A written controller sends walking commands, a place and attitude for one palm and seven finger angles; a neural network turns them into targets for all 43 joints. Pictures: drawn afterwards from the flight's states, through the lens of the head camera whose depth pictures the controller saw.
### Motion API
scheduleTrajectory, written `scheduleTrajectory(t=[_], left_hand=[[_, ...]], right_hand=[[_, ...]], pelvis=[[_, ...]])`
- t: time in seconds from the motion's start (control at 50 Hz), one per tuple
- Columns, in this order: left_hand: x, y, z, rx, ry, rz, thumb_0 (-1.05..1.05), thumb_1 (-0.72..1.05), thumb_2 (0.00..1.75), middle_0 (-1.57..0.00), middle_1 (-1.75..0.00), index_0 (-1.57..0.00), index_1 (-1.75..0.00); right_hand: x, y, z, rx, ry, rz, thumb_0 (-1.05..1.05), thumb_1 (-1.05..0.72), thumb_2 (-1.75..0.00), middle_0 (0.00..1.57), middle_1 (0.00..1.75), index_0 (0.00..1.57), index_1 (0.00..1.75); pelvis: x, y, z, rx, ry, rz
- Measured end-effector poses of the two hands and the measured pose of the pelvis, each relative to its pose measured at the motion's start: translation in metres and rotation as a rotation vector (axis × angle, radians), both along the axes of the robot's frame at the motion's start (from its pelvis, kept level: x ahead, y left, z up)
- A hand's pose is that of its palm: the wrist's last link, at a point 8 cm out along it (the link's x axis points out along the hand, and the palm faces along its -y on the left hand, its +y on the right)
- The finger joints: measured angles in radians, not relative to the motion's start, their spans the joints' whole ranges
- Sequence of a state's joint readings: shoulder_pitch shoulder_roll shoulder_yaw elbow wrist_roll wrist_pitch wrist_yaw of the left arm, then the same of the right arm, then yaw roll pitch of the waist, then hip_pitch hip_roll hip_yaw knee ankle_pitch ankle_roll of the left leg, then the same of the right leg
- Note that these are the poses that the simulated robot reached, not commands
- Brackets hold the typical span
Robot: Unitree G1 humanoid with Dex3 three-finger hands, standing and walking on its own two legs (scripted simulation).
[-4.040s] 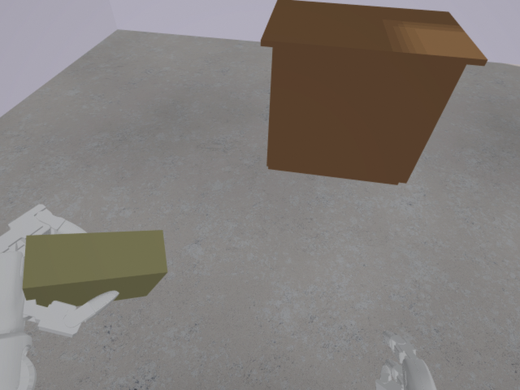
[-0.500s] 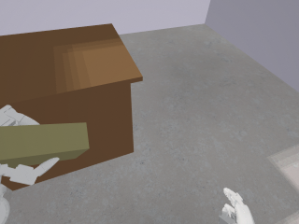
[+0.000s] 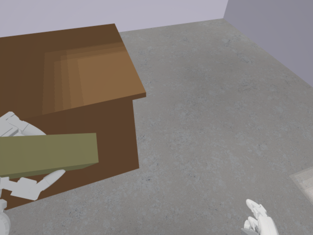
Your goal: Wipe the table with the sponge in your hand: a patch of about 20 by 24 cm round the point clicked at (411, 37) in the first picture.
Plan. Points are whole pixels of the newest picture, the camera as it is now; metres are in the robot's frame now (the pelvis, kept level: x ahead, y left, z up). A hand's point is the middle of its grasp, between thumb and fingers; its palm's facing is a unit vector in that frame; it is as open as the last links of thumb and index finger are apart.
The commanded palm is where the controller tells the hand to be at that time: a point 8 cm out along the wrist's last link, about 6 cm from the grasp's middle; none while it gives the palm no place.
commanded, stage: take the last steps up to it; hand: left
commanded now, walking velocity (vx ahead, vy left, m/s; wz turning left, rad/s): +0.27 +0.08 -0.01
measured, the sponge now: (64, 154) +0.23 +0.19 +0.16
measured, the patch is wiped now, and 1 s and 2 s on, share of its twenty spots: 0.00 0.00 0.00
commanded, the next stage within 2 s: come to a stop and stand still in 0.54 s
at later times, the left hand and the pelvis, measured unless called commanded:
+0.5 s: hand (64, 111) +0.32 +0.22 +0.18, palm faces +0.39 -0.79 -0.48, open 9.5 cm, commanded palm +0.26 +0.27 +0.19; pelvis +0.10 -0.02 +0.01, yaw +1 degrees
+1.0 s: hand (76, 94) +0.37 +0.22 +0.17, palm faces +0.36 -0.81 -0.46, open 9.5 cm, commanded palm +0.32 +0.26 +0.19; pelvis +0.16 -0.01 +0.00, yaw -1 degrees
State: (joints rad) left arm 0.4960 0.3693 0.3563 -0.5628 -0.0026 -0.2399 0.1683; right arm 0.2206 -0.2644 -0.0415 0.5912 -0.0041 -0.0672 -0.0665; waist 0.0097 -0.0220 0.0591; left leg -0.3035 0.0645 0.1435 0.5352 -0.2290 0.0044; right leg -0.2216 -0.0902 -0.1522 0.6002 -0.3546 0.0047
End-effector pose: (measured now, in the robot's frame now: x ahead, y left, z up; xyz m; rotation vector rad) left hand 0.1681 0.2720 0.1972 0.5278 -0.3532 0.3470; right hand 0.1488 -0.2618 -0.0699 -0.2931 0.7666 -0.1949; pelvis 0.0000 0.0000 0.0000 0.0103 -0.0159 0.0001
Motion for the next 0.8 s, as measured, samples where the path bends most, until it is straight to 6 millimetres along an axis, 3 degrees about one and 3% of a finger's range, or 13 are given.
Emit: scheduleTrajectory(t=[0.12, 0.22, 0.3, 0.38, 0.52, 0.62, 0.72, 0.8], left_hand=[[0.039, 0.015, -0.004, -0.021, -0.015, 0.02, 0.0, -0.44, 0.99, -0.82, -1.33, -0.81, -1.33], [0.057, -0.003, 0.002, -0.007, 0.028, 0.003, 0.0, -0.44, 0.99, -0.82, -1.33, -0.81, -1.33], [0.069, -0.019, 0.001, 0.054, 0.046, 0.008, 0.0, -0.44, 0.99, -0.82, -1.33, -0.81, -1.33], [0.085, -0.02, -0.004, 0.019, 0.07, 0.038, 0.0, -0.44, 0.99, -0.82, -1.33, -0.81, -1.33], [0.111, -0.013, -0.002, 0.014, 0.102, 0.037, 0.0, -0.44, 0.99, -0.82, -1.33, -0.81, -1.33], [0.131, 0.001, -0.001, 0.024, 0.027, -0.012, 0.0, -0.44, 0.99, -0.82, -1.33, -0.81, -1.33], [0.156, 0.019, -0.005, 0.013, 0.007, -0.001, 0.0, -0.44, 0.99, -0.82, -1.33, -0.81, -1.33], [0.164, 0.013, -0.005, -0.013, 0.047, 0.004, 0.0, -0.44, 0.99, -0.82, -1.33, -0.81, -1.33]], right_hand=[[0.041, 0.026, 0.005, 0.069, -0.078, -0.005, 0.02, -0.9, -0.89, 0.19, 0.29, 0.2, 0.3], [0.061, 0.048, -0.003, 0.164, -0.073, 0.038, 0.01, -0.9, -0.89, 0.2, 0.3, 0.2, 0.3], [0.076, 0.049, -0.026, 0.209, -0.034, 0.065, 0.01, -0.9, -0.89, 0.2, 0.3, 0.2, 0.3], [0.087, 0.037, -0.039, 0.193, 0.062, 0.077, 0.02, -0.9, -0.89, 0.2, 0.3, 0.2, 0.3], [0.109, 0.013, -0.018, 0.099, 0.088, 0.046, 0.02, -0.9, -0.89, 0.2, 0.3, 0.2, 0.3], [0.135, 0.01, -0.006, 0.021, 0.016, 0.014, 0.02, -0.9, -0.89, 0.2, 0.3, 0.2, 0.3], [0.156, 0.03, -0.001, 0.058, -0.036, -0.002, 0.02, -0.9, -0.89, 0.19, 0.29, 0.2, 0.3], [0.165, 0.05, 0.0, 0.125, -0.05, 0.047, 0.02, -0.9, -0.89, 0.19, 0.3, 0.2, 0.3]], pelvis=[[0.026, 0.003, 0.0, -0.004, 0.0, -0.001], [0.048, -0.005, 0.005, -0.012, 0.013, -0.008], [0.067, -0.017, -0.006, -0.009, 0.004, 0.006], [0.081, -0.02, -0.003, 0.003, -0.002, 0.019], [0.107, -0.014, 0.01, 0.031, 0.014, 0.019], [0.129, 0.005, -0.001, 0.006, 0.002, 0.008], [0.142, 0.009, -0.002, 0.004, 0.001, 0.002], [0.148, 0.005, 0.003, -0.008, 0.007, -0.002]])
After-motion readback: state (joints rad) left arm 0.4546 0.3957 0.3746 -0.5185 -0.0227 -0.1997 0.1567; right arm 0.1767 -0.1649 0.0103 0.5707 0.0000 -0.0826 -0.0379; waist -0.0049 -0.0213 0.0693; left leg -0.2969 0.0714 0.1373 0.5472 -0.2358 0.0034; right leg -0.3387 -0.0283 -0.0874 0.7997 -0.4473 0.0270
